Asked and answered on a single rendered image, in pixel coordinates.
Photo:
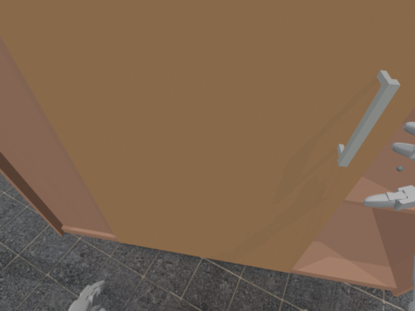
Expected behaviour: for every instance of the handle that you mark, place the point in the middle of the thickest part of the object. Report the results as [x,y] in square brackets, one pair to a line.
[379,103]

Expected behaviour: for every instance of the wardrobe door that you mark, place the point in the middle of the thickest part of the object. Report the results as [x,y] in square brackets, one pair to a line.
[30,144]
[210,127]

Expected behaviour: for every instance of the robot right hand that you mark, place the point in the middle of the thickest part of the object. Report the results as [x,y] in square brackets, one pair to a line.
[404,197]

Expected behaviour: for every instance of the robot left hand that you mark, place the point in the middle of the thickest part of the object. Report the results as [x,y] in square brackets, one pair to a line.
[87,297]

